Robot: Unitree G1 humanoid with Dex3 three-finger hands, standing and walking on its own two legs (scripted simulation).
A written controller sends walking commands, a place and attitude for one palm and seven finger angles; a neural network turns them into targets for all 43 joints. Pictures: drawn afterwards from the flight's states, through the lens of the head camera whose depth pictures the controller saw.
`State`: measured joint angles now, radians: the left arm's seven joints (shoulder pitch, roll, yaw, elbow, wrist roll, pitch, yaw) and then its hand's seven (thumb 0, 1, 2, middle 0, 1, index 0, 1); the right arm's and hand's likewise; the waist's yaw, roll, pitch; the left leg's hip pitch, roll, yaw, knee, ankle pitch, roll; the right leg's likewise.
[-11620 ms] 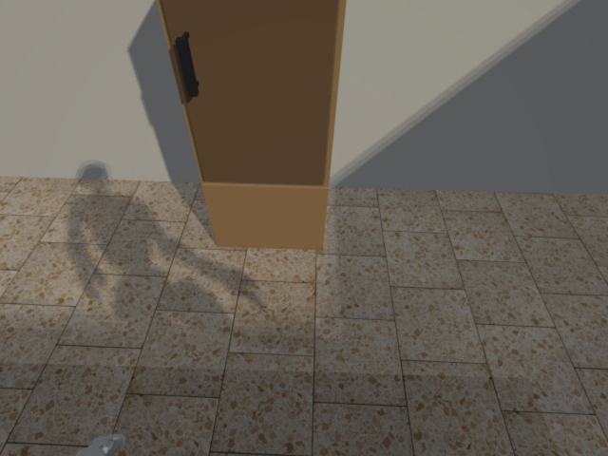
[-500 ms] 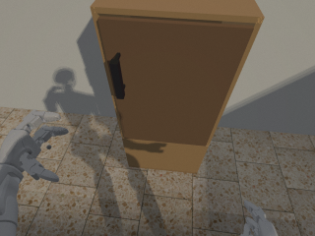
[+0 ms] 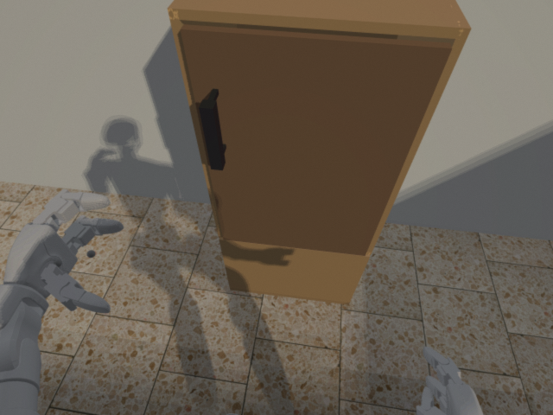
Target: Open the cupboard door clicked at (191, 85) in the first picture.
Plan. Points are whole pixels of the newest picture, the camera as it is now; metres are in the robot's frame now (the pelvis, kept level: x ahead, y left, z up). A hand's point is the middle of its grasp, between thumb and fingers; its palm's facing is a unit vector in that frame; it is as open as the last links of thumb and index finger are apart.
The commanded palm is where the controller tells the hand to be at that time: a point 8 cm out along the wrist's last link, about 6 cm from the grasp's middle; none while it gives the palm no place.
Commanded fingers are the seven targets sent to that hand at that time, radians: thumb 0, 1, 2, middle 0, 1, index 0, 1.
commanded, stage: move the hooked fingers beside the handle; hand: left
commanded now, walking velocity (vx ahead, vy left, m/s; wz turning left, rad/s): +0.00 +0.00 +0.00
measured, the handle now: (216, 130) +0.58 +0.16 +0.07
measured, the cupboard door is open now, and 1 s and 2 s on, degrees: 0 0 0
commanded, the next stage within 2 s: none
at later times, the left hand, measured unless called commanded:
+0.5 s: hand (132, 201) +0.39 +0.25 +0.08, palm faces -0.05 -1.00 +0.00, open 14.0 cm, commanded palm +0.37 +0.30 +0.09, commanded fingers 0.00 -0.50 0.30 -0.30 -1.20 -0.30 -1.20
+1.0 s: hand (161, 166) +0.47 +0.22 +0.09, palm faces -0.06 -1.00 +0.00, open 14.0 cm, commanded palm +0.45 +0.28 +0.08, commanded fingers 0.00 -0.50 0.30 -0.30 -1.20 -0.30 -1.20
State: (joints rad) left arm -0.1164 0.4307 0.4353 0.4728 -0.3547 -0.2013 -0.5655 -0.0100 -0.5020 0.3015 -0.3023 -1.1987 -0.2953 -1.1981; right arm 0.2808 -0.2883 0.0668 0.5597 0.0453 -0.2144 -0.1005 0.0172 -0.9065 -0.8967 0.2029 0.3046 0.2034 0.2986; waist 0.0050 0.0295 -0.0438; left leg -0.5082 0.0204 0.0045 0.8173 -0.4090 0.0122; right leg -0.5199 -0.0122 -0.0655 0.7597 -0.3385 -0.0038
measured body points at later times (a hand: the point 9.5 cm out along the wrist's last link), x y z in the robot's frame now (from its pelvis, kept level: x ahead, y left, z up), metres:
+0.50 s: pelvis +0.01 +0.00 +0.00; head +0.07 +0.00 +0.44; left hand +0.39 +0.30 +0.09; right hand +0.10 -0.26 -0.10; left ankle +0.00 +0.11 -0.71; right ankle +0.03 -0.12 -0.71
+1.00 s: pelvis +0.01 +0.00 -0.01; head +0.10 +0.01 +0.43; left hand +0.46 +0.28 +0.09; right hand +0.06 -0.27 -0.12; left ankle +0.00 +0.11 -0.71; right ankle +0.03 -0.12 -0.71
